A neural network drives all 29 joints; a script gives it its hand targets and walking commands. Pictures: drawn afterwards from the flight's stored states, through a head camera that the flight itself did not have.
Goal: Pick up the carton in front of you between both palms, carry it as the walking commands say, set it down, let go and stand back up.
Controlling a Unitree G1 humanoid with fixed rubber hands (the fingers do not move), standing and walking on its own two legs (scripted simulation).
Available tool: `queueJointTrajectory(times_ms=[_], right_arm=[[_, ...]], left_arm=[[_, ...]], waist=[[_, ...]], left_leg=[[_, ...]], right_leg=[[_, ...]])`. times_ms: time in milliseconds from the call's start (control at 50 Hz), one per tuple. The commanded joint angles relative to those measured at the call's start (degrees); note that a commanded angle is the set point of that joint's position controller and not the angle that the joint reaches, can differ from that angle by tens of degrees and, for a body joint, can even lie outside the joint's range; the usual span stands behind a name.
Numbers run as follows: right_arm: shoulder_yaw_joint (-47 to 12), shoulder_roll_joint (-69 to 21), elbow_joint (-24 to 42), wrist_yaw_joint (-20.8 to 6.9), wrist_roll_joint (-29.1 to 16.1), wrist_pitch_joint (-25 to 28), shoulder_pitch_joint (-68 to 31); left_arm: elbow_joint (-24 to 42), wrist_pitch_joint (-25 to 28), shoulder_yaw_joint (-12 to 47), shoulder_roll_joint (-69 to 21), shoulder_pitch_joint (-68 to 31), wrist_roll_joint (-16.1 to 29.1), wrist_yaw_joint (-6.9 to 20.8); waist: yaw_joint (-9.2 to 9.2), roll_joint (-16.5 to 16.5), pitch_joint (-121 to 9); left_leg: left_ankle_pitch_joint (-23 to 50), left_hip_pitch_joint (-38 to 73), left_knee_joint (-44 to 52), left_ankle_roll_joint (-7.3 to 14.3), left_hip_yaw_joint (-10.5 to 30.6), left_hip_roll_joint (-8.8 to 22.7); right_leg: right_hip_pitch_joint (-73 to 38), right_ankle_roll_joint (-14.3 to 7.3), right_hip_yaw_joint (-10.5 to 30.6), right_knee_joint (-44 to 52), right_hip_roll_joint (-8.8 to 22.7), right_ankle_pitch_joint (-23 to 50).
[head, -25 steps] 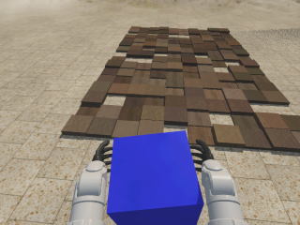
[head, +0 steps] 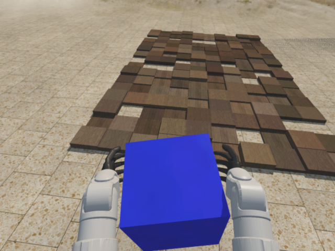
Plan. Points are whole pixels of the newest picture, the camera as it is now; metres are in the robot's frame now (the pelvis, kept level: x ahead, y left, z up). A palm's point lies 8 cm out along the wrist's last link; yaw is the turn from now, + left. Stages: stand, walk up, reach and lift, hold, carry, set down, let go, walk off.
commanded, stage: carry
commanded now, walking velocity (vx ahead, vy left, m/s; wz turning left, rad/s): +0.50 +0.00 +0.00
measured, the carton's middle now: (174, 196) +0.29 -0.02 +0.00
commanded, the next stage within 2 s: none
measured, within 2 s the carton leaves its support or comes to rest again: neither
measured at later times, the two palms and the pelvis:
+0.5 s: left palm (134, 132) +0.45 +0.10 +0.09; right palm (233, 130) +0.45 -0.20 +0.09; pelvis +0.20 -0.05 +0.00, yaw +1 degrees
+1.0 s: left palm (136, 77) +0.80 +0.12 +0.09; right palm (207, 77) +0.78 -0.18 +0.11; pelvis +0.52 -0.01 -0.01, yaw -3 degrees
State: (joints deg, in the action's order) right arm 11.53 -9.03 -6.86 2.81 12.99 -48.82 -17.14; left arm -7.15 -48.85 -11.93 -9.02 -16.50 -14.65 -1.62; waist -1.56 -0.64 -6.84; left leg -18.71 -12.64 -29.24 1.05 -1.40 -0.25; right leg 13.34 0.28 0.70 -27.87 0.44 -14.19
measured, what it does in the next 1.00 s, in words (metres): walks ahead: right foot, then left foot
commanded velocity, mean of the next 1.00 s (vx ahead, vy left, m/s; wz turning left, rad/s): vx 0.50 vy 0.00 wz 0.00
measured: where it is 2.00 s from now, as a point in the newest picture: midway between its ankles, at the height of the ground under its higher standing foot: (170, 153)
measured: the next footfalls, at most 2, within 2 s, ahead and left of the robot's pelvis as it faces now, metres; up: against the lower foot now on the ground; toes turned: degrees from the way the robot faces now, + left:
right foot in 0.36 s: +0.26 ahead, -0.13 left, +0.00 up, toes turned -14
left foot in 0.86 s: +0.63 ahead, +0.05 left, +0.00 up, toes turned +11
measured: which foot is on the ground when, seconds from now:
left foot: down 0.00-0.40, up 0.42-0.84, down 0.86-1.00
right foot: down 0.00-0.00, up 0.02-0.34, down 0.36-0.90, up 0.92-1.00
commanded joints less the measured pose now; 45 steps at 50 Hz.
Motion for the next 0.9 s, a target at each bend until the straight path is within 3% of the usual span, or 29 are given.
queueJointTrajectory(times_ms=[0, 20, 40, 60, 100, 140, 180, 240, 280, 320, 340, 360, 380, 400, 420, 460, 500, 540, 580, 640, 720, 740, 760, 780, 800, 820, 840, 860, 880], right_arm=[[-40.1, -53.1, 8.5, -11.1, -21.6, -3.8, -31.2], [-39.5, -49.3, 10.3, -9.8, -20.9, -6.0, -29.6], [-40.2, -50.5, 12.8, -9.0, -22.1, -7.4, -26.1], [-40.8, -49.3, 16.0, -8.1, -22.3, -9.1, -28.2], [-41.3, -48.0, 18.8, -7.4, -23.7, -12.3, -24.2], [-42.6, -49.2, 24.9, -7.0, -25.7, -13.9, -20.5], [-41.8, -46.9, 23.9, -6.7, -24.9, -16.6, -15.2], [-44.3, -47.5, 32.1, -6.2, -27.4, -19.1, -13.8], [-45.2, -50.4, 33.6, -6.3, -28.3, -20.1, -12.3], [-46.1, -47.5, 37.5, -5.7, -28.9, -21.5, -13.9], [-44.2, -45.9, 36.2, -5.5, -30.1, -22.6, -12.6], [-46.9, -45.4, 39.6, -4.9, -30.8, -22.8, -15.9], [-46.7, -45.2, 41.5, -5.0, -31.5, -22.8, -17.8], [-47.3, -47.1, 39.0, -5.1, -32.1, -23.3, -17.4], [-48.5, -46.8, 40.6, -5.5, -33.0, -23.4, -18.7], [-46.9, -48.4, 36.6, -5.4, -33.3, -23.1, -15.7], [-45.1, -48.8, 35.6, -4.9, -29.9, -22.6, -13.2], [-43.8, -47.6, 32.0, -4.2, -27.0, -23.0, -7.5], [-44.2, -49.1, 33.5, -4.1, -27.2, -22.0, -8.1], [-47.1, -51.1, 38.0, -4.5, -27.2, -21.6, -10.4], [-46.1, -48.2, 36.6, -4.7, -26.6, -21.0, -8.0], [-47.1, -48.9, 36.7, -4.9, -27.2, -21.4, -9.2], [-47.1, -47.8, 37.5, -5.0, -27.1, -21.3, -10.6], [-48.2, -47.6, 40.2, -5.3, -28.6, -21.6, -13.5], [-45.7, -45.7, 35.0, -4.9, -28.9, -22.2, -11.0], [-46.3, -45.6, 39.5, -4.9, -29.0, -21.8, -9.9], [-46.5, -45.1, 40.7, -4.9, -28.8, -22.0, -12.8], [-46.9, -44.4, 41.5, -4.8, -30.3, -22.0, -15.3], [-46.1, -45.2, 41.2, -5.0, -30.1, -21.3, -16.5]], left_arm=[[13.0, -4.6, 41.4, -51.8, -33.7, 21.6, 9.4], [12.6, -6.3, 42.3, -51.3, -32.5, 23.5, 8.9], [17.8, -7.8, 44.0, -50.7, -32.9, 26.0, 8.2], [15.5, -9.6, 42.7, -50.0, -29.3, 25.0, 7.6], [17.6, -12.5, 43.7, -50.1, -23.9, 25.5, 6.4], [26.8, -13.9, 48.8, -50.9, -25.2, 29.8, 5.4], [29.6, -16.1, 46.7, -47.0, -22.4, 27.8, 4.2], [32.0, -19.0, 45.9, -48.4, -14.4, 29.4, 4.2], [37.1, -20.1, 46.5, -49.2, -15.9, 30.3, 4.2], [36.4, -21.2, 45.1, -47.7, -11.9, 29.1, 3.6], [37.9, -21.8, 43.9, -47.2, -11.4, 30.2, 3.2], [35.9, -21.9, 42.7, -43.3, -8.9, 27.4, 2.8], [36.2, -22.1, 42.9, -45.3, -10.4, 29.4, 3.4], [40.6, -21.7, 43.7, -45.9, -12.9, 29.4, 3.0], [39.3, -21.8, 43.2, -48.0, -13.8, 29.4, 2.6], [40.4, -21.6, 43.7, -48.3, -15.6, 30.1, 2.5], [38.8, -21.8, 45.5, -49.2, -15.9, 31.7, 2.7], [38.8, -22.6, 46.2, -46.1, -12.7, 30.3, 3.5], [38.5, -22.4, 46.7, -48.5, -13.8, 32.4, 4.2], [40.2, -21.6, 46.1, -48.1, -12.9, 32.1, 5.2], [40.6, -21.0, 46.8, -47.1, -11.5, 31.1, 5.7], [41.0, -20.9, 45.4, -45.1, -12.0, 31.5, 6.0], [39.6, -21.3, 45.7, -44.1, -12.3, 30.5, 5.7], [39.9, -21.2, 45.5, -45.6, -12.2, 30.7, 5.5], [40.7, -21.6, 45.1, -42.8, -13.7, 30.3, 5.1], [44.7, -21.5, 47.5, -43.6, -14.9, 32.5, 5.1], [43.4, -21.9, 46.2, -41.6, -17.8, 31.8, 4.9], [46.6, -21.7, 47.2, -43.2, -17.5, 32.6, 4.4], [49.2, -22.2, 48.2, -42.7, -22.3, 33.8, 4.1]], waist=[[-0.16, 18.1, -3.2], [-0.84, 9.5, -1.6], [-0.32, 5.9, -5.5], [0.27, 3.0, -7.0], [0.55, 8.4, -8.9], [0.48, 14.9, -10.0], [0.33, 9.9, -8.6], [-0.34, 9.2, -6.0], [0.30, 10.4, -8.0], [1.16, 6.5, -7.9], [2.77, 2.6, -13.1], [3.68, -16.5, -16.3], [2.78, -16.5, -14.5], [2.77, -8.3, -15.4], [2.62, -8.3, -13.3], [1.89, -0.2, -12.4], [1.83, -4.7, -9.1], [2.27, -1.6, -7.6], [1.81, -2.6, -6.2], [2.79, -8.3, -4.6], [3.11, -5.8, -2.2], [2.72, -11.3, 0.0], [2.66, -11.8, -0.5], [2.48, -11.3, -2.1], [2.03, -7.0, -4.5], [0.52, -6.8, -12.9], [-1.05, -4.5, -14.8], [-0.17, 8.6, -21.6], [-0.06, 15.8, -20.1]], left_leg=[[-22.4, 15.0, 21.9, 9.7, 30.9, 21.9], [-13.9, 15.8, 21.5, 10.6, 30.1, 21.1], [-9.9, 17.0, 21.1, 11.0, 28.0, 21.3], [-4.9, 15.6, 20.3, 10.1, 23.2, 20.4], [5.2, 17.7, 19.0, 7.1, 14.8, 17.0], [16.1, 20.7, 16.1, 5.9, 9.1, 13.6], [16.6, 16.7, 16.6, 6.4, 7.0, 13.4], [17.3, 15.7, 16.1, 6.7, 7.3, 13.9], [19.6, 10.9, 13.9, 6.1, 4.0, 13.5], [24.8, -1.3, 0.6, 3.5, -3.7, 9.7], [20.5, -10.1, -10.0, 0.7, -5.2, 7.6], [0.3, -24.3, -27.2, -2.4, -7.9, 2.8], [-10.1, -32.2, -35.3, -1.0, -0.9, 2.8], [-8.5, -31.0, -38.3, 0.1, 1.6, 5.9], [-5.9, -33.6, -40.3, 0.9, 1.1, 5.7], [3.1, -27.7, -37.7, 0.7, 1.8, 9.7], [7.2, -28.2, -31.9, -0.2, -1.5, 9.1], [10.5, -27.6, -26.3, -1.1, -2.6, 8.3], [12.6, -28.7, -19.7, -2.0, -5.9, 7.2], [13.4, -31.6, -11.6, -1.5, -7.9, 6.1], [16.6, -24.6, -4.9, 0.3, -11.3, 3.8], [19.9, -24.3, -2.5, 0.7, -12.3, 3.7], [21.0, -19.2, -1.9, 0.6, -13.4, 2.2], [16.5, -15.9, -1.4, 1.2, -13.3, 1.9], [14.2, -9.2, -0.7, 2.2, -17.3, -2.3], [13.4, 2.9, 2.8, 3.0, -17.8, -3.7], [9.1, 17.8, 1.9, 5.3, -9.4, 2.4], [11.1, 32.5, 5.0, 10.6, 19.9, 21.8], [16.7, 35.2, 12.7, 18.1, 30.1, 26.4]], right_leg=[[29.1, -1.3, -4.9, -17.9, 1.8, -12.5], [29.9, -0.4, -3.0, -18.0, 3.9, -10.6], [28.7, -0.4, -3.5, -16.5, 3.4, -10.2], [25.7, -0.2, -4.5, -16.0, 4.0, -7.9], [25.9, -0.5, -6.0, -14.2, 3.7, -0.5], [25.1, 0.1, -7.5, -8.8, 2.4, 1.0], [21.0, 0.4, -10.7, -8.4, 1.7, 1.7], [21.8, 0.3, -10.0, -5.5, 2.3, 3.1], [10.6, -0.7, -14.1, -1.5, 1.0, 3.2], [-7.5, -1.6, -16.4, 1.4, -1.1, 0.4], [-21.0, -3.9, -6.3, 3.0, 6.8, -3.5], [-30.4, -9.3, 20.5, 11.7, 23.4, -9.2], [-28.6, -12.1, 27.6, 17.1, 28.0, -13.4], [-24.9, -11.0, 24.1, 16.1, 25.4, -12.6], [-23.1, -10.8, 21.6, 16.0, 22.7, -8.4], [-15.7, -7.4, 10.1, 17.8, 20.3, -3.9], [-12.2, -6.8, 2.7, 19.1, 18.1, -1.6], [-11.4, -7.2, 1.4, 20.6, 16.4, 2.5], [-15.1, -7.3, -4.6, 20.1, 15.4, 12.5], [-20.3, -6.8, -4.5, 17.2, 14.8, 25.0], [-20.0, -5.7, -10.4, 16.8, 12.7, 32.3], [-19.6, -5.2, -13.0, 15.1, 11.1, 34.1], [-16.8, -5.4, -13.7, 16.4, 11.2, 32.2], [-18.5, -5.0, -11.7, 10.5, 12.3, 40.7], [-18.9, -5.1, -13.4, 3.1, 12.1, 49.2], [-19.3, -3.9, -15.0, -8.6, 11.0, 50.9], [-5.0, -2.4, -14.7, -19.9, 9.3, 36.5], [11.3, 0.4, -12.3, -37.9, 3.5, 8.8], [25.3, -0.3, -8.2, -50.6, -2.3, -13.0]])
